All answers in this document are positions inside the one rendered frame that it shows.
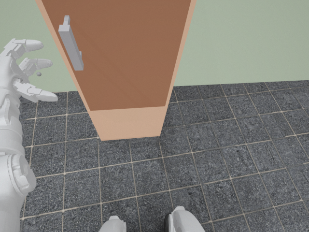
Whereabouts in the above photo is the left robot upper arm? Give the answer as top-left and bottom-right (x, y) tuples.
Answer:
(0, 154), (36, 232)

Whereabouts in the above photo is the robot right shin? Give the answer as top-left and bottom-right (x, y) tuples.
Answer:
(173, 206), (185, 212)

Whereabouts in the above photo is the robot left forearm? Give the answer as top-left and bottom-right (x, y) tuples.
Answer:
(0, 88), (25, 157)

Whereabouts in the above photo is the left robot hand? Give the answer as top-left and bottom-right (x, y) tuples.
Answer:
(0, 38), (58, 103)

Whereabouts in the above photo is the cupboard door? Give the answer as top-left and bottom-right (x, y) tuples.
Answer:
(42, 0), (191, 111)

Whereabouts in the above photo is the left robot thigh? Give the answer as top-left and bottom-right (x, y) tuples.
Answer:
(99, 219), (126, 232)

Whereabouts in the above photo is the handle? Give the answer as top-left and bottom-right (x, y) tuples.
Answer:
(58, 15), (84, 71)

